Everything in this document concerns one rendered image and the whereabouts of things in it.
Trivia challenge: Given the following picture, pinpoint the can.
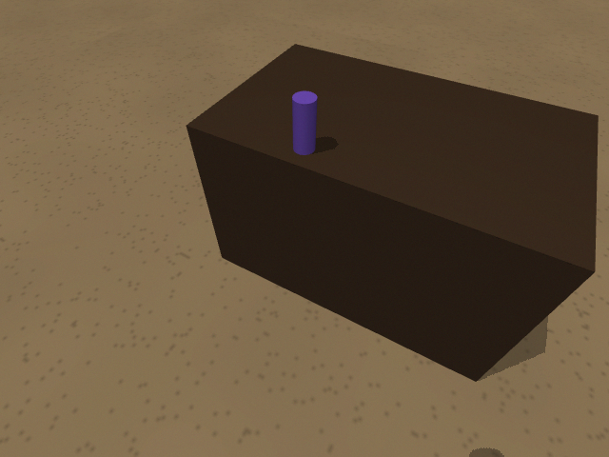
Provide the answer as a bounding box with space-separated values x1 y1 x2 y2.
292 91 317 155

